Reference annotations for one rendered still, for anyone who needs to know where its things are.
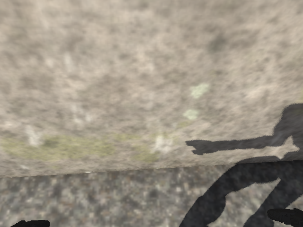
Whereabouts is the robot right hand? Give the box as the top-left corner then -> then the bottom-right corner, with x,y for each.
267,208 -> 303,227

